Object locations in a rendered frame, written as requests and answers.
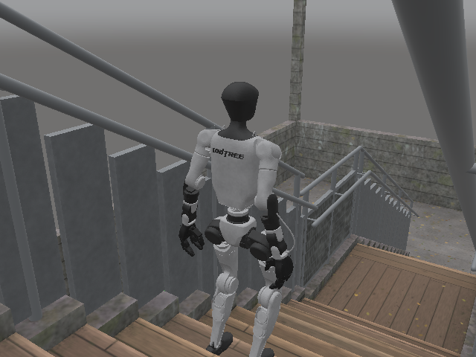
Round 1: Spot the robot left hand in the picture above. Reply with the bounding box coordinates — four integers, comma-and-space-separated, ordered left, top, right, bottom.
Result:
179, 223, 205, 257

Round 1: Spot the robot right hand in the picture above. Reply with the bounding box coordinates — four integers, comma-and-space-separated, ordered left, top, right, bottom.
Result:
265, 255, 294, 289

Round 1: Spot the robot right forearm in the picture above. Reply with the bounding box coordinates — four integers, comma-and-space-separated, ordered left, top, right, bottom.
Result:
260, 194, 288, 260

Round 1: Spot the right robot upper arm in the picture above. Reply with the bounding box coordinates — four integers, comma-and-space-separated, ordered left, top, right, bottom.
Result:
254, 138, 282, 211

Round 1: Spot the left robot upper arm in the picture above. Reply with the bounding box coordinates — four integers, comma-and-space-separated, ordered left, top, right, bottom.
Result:
185, 129, 220, 190

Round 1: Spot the humanoid robot head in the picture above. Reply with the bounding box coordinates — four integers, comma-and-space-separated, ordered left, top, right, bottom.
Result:
218, 82, 259, 141

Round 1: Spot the robot left forearm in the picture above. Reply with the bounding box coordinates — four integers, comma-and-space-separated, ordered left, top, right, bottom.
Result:
181, 181, 199, 226

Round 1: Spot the right robot shin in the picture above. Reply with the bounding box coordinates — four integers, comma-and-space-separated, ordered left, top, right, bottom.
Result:
249, 292, 282, 357

